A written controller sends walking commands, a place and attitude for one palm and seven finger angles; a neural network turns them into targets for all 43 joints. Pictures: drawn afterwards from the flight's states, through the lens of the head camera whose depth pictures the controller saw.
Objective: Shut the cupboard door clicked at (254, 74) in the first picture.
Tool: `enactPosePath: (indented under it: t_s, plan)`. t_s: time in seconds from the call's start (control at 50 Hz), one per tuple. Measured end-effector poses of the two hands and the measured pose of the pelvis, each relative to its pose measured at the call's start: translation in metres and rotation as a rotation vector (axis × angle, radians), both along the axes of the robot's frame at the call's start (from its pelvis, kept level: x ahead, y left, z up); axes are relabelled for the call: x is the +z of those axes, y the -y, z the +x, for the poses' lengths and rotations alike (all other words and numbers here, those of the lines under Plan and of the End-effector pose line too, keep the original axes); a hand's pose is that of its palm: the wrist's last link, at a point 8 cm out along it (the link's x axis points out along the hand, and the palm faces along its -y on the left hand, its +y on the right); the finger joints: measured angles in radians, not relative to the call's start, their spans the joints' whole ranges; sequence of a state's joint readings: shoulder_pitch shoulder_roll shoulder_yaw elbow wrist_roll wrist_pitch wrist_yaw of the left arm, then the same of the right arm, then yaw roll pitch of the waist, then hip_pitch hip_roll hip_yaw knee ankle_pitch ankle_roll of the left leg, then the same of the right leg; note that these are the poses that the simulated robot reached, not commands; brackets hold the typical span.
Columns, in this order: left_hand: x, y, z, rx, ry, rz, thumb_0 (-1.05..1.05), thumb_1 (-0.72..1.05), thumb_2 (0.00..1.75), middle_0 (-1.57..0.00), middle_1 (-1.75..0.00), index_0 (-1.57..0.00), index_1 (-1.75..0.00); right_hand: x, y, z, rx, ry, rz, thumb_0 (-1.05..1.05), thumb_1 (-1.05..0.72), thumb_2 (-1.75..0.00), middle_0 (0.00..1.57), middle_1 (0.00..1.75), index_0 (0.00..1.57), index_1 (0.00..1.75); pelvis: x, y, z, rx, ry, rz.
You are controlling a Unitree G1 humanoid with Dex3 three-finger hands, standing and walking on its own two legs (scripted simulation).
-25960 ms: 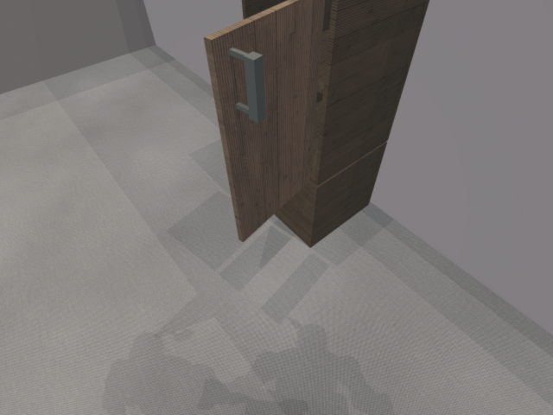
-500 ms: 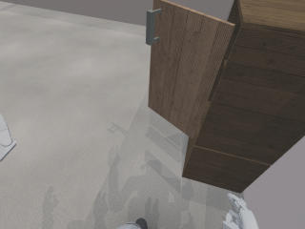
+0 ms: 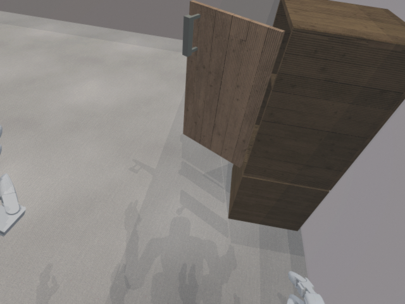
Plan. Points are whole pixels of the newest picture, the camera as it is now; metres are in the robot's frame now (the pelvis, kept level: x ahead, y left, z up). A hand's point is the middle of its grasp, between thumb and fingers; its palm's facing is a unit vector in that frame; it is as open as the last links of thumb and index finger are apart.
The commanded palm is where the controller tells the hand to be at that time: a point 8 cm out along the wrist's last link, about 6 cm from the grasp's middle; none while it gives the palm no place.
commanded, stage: stop stepping back and stand still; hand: left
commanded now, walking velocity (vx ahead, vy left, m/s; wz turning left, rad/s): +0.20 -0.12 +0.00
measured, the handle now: (192, 35) +0.91 +0.07 +0.15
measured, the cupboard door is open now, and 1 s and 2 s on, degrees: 61 61 61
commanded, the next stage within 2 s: let the arm hang, fingers relaxed in 0.90 s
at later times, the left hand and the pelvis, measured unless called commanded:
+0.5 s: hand (35, 192) +0.24 +0.27 +0.15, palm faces +0.41 -0.81 -0.41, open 7.4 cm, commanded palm +0.17 +0.31 +0.17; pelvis +0.02 +0.01 -0.02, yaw -3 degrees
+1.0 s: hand (42, 189) +0.25 +0.27 +0.15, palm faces +0.36 -0.83 -0.42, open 7.4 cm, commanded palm none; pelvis +0.03 +0.02 -0.01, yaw -2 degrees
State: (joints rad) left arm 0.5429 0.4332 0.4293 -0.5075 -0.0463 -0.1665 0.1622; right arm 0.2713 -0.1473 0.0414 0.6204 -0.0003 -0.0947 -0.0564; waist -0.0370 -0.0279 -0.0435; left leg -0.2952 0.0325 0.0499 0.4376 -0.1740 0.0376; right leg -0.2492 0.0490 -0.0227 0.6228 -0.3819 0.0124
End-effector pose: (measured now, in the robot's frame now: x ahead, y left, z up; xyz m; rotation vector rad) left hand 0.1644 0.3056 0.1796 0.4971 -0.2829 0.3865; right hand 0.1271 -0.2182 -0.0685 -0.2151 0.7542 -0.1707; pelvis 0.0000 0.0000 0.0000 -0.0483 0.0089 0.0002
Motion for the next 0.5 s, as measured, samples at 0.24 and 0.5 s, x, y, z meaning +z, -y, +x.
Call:
enactPosePath:
  t_s: [0.24,0.5]
  plan:
    - [-0.006,0.014,-0.008,-0.009,-0.069,0.054,0.01,0.88,0.9,-0.22,-0.31,-0.21,-0.31,-0.039,0.028,-0.036,-0.077,-0.125,0.018,0.01,-0.9,-0.9,0.21,0.3,0.2,0.3,-0.014,0.004,-0.009,-0.047,0.005,0.026]
    - [-0.011,-0.002,0.035,-0.025,0.026,0.02,0.01,0.89,0.9,-0.21,-0.31,-0.21,-0.31,-0.025,0.02,0.019,-0.075,-0.008,-0.033,0.01,-0.91,-0.9,0.2,0.3,0.2,0.29,-0.022,-0.015,0.015,-0.043,0.041,0.059]
